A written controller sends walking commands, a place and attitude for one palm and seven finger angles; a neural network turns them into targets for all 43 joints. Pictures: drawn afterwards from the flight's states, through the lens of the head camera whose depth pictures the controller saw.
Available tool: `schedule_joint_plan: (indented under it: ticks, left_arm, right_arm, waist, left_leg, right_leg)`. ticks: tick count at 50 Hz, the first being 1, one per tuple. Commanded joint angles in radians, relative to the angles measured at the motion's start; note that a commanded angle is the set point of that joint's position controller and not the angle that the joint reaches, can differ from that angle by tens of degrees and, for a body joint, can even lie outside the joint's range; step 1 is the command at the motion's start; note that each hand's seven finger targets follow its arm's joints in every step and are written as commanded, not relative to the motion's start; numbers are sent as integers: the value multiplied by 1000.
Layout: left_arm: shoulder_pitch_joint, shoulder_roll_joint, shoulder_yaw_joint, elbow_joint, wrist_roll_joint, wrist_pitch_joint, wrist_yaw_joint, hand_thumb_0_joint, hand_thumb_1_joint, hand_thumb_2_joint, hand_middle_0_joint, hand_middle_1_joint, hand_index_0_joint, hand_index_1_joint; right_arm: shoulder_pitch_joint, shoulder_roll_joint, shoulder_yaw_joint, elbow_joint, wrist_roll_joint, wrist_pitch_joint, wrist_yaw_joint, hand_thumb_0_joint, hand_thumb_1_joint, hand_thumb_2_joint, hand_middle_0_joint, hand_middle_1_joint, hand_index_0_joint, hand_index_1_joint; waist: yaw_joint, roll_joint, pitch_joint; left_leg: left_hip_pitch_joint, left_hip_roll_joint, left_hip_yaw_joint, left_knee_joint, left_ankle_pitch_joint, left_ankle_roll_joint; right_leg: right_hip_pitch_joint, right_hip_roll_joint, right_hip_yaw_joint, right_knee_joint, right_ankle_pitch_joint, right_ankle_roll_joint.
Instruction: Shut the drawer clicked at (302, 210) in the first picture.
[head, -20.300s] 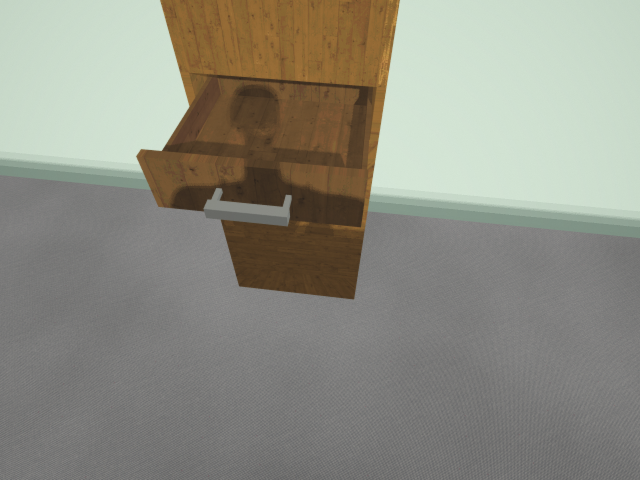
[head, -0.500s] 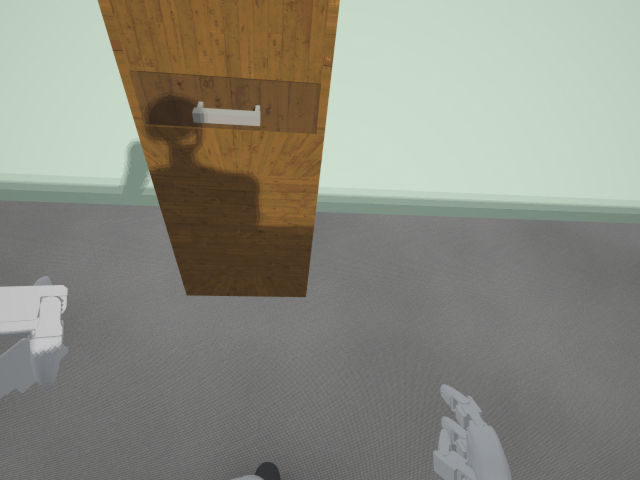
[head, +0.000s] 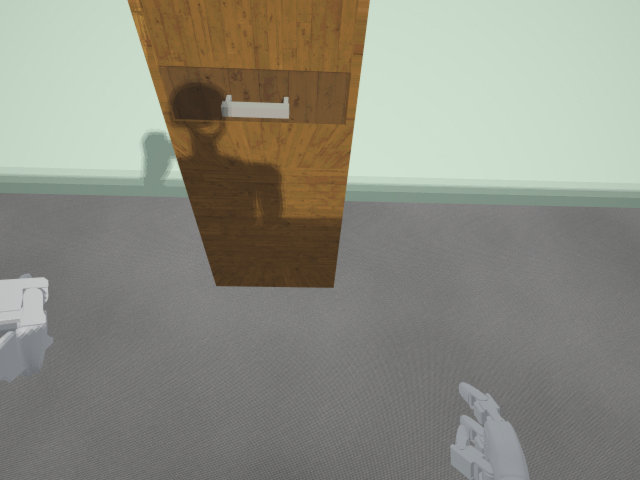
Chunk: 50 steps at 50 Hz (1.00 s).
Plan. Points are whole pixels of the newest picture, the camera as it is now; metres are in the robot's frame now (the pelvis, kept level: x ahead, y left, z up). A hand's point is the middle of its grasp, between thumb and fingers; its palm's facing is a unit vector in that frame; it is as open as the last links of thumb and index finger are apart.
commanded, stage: stop stepping back and stand still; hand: left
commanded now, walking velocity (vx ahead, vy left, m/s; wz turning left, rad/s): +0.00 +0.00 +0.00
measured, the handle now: (256, 104) +0.82 +0.16 +0.01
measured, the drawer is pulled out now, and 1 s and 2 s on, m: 0.00 0.00 0.00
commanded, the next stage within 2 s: let the arm hang, fingers relaxed in 0.04 s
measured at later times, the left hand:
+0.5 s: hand out of the picture -0.01 +0.21 -0.18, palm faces +0.08 -0.98 -0.20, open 3.4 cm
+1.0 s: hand out of the picture +0.00 +0.24 -0.16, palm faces +0.04 -0.95 -0.31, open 7.2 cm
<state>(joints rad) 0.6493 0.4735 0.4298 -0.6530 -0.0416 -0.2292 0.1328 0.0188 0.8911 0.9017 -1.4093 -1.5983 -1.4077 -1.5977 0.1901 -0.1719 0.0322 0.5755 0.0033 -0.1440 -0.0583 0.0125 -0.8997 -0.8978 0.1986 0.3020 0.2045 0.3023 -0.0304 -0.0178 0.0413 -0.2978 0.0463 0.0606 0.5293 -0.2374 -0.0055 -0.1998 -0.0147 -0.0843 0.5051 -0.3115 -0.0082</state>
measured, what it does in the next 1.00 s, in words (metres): stands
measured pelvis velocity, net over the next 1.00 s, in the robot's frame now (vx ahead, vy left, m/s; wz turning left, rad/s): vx -0.03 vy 0.01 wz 0.04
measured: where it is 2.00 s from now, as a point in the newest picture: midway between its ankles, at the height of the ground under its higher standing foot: outside the picture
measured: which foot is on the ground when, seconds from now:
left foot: down 0.00-1.00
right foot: down 0.00-1.00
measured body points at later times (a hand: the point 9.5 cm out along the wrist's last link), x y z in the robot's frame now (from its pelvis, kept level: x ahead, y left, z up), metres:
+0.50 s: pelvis -0.03 +0.01 +0.00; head -0.01 +0.03 +0.44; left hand -0.02 +0.26 -0.16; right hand +0.03 -0.25 -0.14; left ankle +0.02 +0.12 -0.74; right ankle -0.03 -0.11 -0.74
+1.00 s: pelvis -0.03 +0.01 +0.01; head -0.01 +0.00 +0.46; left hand +0.00 +0.29 -0.13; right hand +0.03 -0.25 -0.15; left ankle +0.02 +0.12 -0.74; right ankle -0.03 -0.11 -0.74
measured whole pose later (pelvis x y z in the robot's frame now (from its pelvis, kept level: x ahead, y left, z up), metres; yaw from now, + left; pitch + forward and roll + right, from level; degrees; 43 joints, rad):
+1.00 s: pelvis -0.03 +0.01 +0.01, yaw +2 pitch -2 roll +0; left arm 0.19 0.27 0.02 1.12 0.02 0.00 0.01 0.01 0.91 0.90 -0.23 -0.34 -0.23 -0.34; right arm 0.17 -0.25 -0.02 1.12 -0.01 0.01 -0.01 0.01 -0.90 -0.90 0.20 0.30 0.20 0.30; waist 0.00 0.03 0.07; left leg -0.24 0.01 0.03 0.41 -0.14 0.01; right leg -0.14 -0.04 -0.12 0.42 -0.24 0.00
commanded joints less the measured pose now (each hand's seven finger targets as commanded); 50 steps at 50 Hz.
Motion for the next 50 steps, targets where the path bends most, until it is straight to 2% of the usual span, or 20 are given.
schedule_joint_plan:
  ticks: [1,4,6,7,8,9,11,12,14,15,16,17,19,20,22,26,31,37,43,50]
  left_arm:
    - [84,52,91,-47,-30,-30,12,0,900,900,-1400,-1600,-1400,-1600]
    - [55,49,67,-55,-26,-23,9,0,900,900,-1400,-1600,-1400,-1600]
    - [19,50,49,-85,-19,-22,9,0,900,900,-1400,-1600,-1400,-1600]
    - [-177,-22,-312,728,92,126,-123,0,900,900,-1400,-1600,-1400,-1600]
    - [-188,-59,-290,752,76,200,-133,0,900,900,-1360,-1557,-1360,-1557]
    - [-177,-88,-300,760,75,222,-134,0,900,900,-1320,-1513,-1320,-1513]
    - [-220,-79,-313,855,80,217,-135,0,900,900,-1240,-1427,-1240,-1427]
    - [-252,-59,-319,909,83,217,-134,0,900,900,-1200,-1383,-1200,-1383]
    - [-333,-24,-324,1030,84,218,-131,0,900,900,-1120,-1297,-1120,-1297]
    - [-370,-18,-330,1093,80,224,-126,0,900,900,-1080,-1253,-1080,-1253]
    - [-390,-31,-343,1151,75,230,-124,0,900,900,-1040,-1210,-1040,-1210]
    - [-400,-46,-356,1207,70,235,-122,0,900,900,-1000,-1167,-1000,-1167]
    - [-382,-64,-373,1310,62,242,-123,0,900,900,-920,-1080,-920,-1080]
    - [-357,-52,-374,1358,61,244,-122,0,900,900,-880,-1037,-880,-1037]
    - [-328,-65,-378,1455,57,241,-123,0,900,900,-800,-950,-800,-950]
    - [-326,-77,-369,1569,58,231,-124,0,900,900,-640,-777,-640,-777]
    - [-359,-70,-379,1658,56,224,-124,0,900,900,-440,-560,-440,-560]
    - [-379,-54,-382,1720,56,222,-122,0,900,900,-200,-300,-200,-300]
    - [-411,-34,-379,1743,56,219,-120,0,900,900,-200,-300,-200,-300]
    - [-454,-19,-375,1740,55,211,-117,0,900,900,-200,-300,-200,-300]
  right_arm:
    - [-54,-145,-71,-126,6,-12,-9,0,-900,-900,200,300,200,300]
    - [-68,-149,-71,-125,6,-3,-16,0,-900,-900,200,300,200,300]
    - [-82,-149,-67,-130,2,-8,-22,0,-900,-900,200,300,200,300]
    - [-116,-365,-131,120,1,-38,69,0,-900,-900,200,300,200,300]
    - [-53,-292,-125,106,7,38,72,0,-900,-900,200,300,200,300]
    - [-55,-267,-110,91,4,60,69,0,-900,-900,200,300,200,300]
    - [-53,-242,-85,93,-12,83,67,0,-900,-900,200,300,200,300]
    - [-49,-245,-80,99,-18,92,66,0,-900,-900,200,300,200,300]
    - [-33,-251,-85,129,-28,111,63,0,-900,-900,200,300,200,300]
    - [-28,-247,-87,149,-30,122,64,0,-900,-900,200,300,200,300]
    - [-24,-232,-83,171,-34,131,63,0,-900,-900,200,300,200,300]
    - [-19,-219,-75,191,-36,138,64,0,-900,-900,200,300,200,300]
    - [-30,-227,-65,225,-37,140,61,0,-900,-900,200,300,200,300]
    - [-37,-238,-65,237,-35,141,59,0,-900,-900,200,300,200,300]
    - [-43,-229,-66,275,-30,143,52,0,-900,-900,200,300,200,300]
    - [4,-218,-78,334,-27,147,42,0,-900,-900,200,300,200,300]
    - [39,-216,-87,403,-21,152,39,0,-900,-900,200,300,200,300]
    - [38,-224,-89,461,-21,153,39,0,-900,-900,200,300,200,300]
    - [16,-230,-89,489,-22,148,41,0,-900,-900,200,300,200,300]
    - [-23,-244,-86,503,-20,137,42,0,-900,-900,200,300,200,300]
  waist:
    - [14,27,-163]
    - [17,-3,-130]
    - [19,18,-103]
    - [-15,74,-55]
    - [3,76,-109]
    - [8,87,-84]
    - [31,-39,-113]
    - [29,-141,-109]
    - [17,-250,-96]
    - [9,-231,-69]
    - [5,-152,-47]
    - [1,-49,-32]
    - [20,163,-6]
    - [40,208,-6]
    - [50,227,-11]
    - [40,191,-61]
    - [26,44,-14]
    - [21,22,28]
    - [26,-1,29]
    - [32,33,-6]
  left_leg:
    - [89,48,-68,-53,314,22]
    - [79,45,-78,-78,203,29]
    - [71,37,-84,-95,144,31]
    - [-5,84,-144,52,295,48]
    - [-2,90,-152,11,240,54]
    - [-43,104,-169,-12,125,65]
    - [-96,92,-204,-16,72,80]
    - [-80,67,-191,8,44,71]
    - [-22,9,-133,80,65,54]
    - [-1,-3,-109,102,68,47]
    - [18,0,-99,91,86,44]
    - [36,15,-112,51,121,43]
    - [-30,58,-194,-99,83,60]
    - [-72,64,-226,-148,36,66]
    - [-82,52,-213,-184,-68,59]
    - [-1,50,-202,-195,-108,54]
    - [61,53,-180,-193,-63,50]
    - [92,55,-164,-205,-56,47]
    - [94,55,-154,-214,-13,45]
    - [111,65,-152,-209,131,42]
  right_leg:
    - [33,-83,85,-76,365,-3]
    - [-4,-79,89,-117,227,1]
    - [-27,-78,93,-136,151,1]
    - [-153,-141,50,62,262,-29]
    - [-138,-107,72,52,122,-16]
    - [-152,-93,61,48,2,-4]
    - [-94,-88,79,17,-25,-17]
    - [-95,-111,97,-28,-35,-34]
    - [-132,-171,130,-90,0,-80]
    - [-163,-187,128,-97,-6,-98]
    - [-179,-190,122,-93,-6,-100]
    - [-186,-170,107,-74,-17,-86]
    - [-111,-97,72,-39,-70,-40]
    - [-48,-76,66,-34,-71,-30]
    - [0,-76,71,-67,-65,-36]
    - [14,-85,67,-121,-59,-52]
    - [-41,-101,64,-184,-85,-57]
    - [-78,-108,72,-213,-118,-54]
    - [-58,-115,76,-217,-95,-52]
    - [8,-118,73,-203,32,-44]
